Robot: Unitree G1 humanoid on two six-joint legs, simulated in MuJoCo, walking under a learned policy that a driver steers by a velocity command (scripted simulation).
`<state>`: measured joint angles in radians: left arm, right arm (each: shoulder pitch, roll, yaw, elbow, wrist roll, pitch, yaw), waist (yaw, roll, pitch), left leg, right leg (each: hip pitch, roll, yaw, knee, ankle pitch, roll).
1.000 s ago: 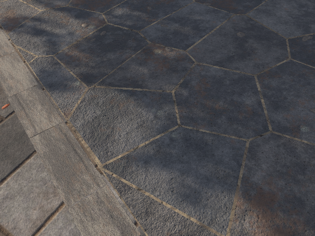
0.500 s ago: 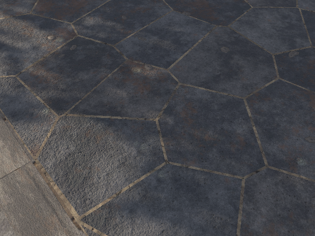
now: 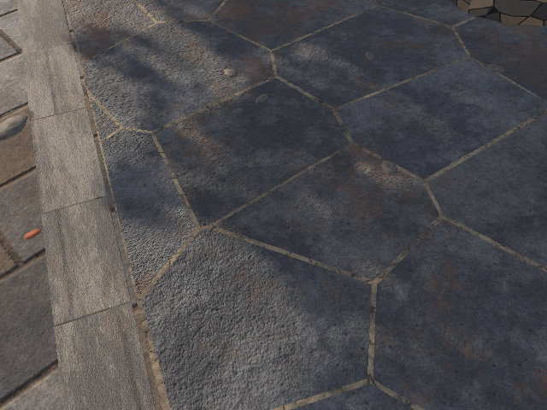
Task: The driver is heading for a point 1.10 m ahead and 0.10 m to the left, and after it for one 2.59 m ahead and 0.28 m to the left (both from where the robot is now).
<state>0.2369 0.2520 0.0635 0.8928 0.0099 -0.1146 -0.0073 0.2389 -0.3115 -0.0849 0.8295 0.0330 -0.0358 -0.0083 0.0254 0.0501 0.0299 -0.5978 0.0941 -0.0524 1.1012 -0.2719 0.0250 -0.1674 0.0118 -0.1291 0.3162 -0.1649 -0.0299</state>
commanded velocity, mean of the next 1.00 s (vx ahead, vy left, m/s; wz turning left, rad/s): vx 0.50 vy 0.00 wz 0.15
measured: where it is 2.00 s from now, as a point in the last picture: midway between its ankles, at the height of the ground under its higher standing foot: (271, 214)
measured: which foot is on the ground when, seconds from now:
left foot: up 0.00-0.28, down 0.30-0.88, up 0.90-1.00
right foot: down 0.00-0.30, up 0.32-0.84, down 0.86-1.00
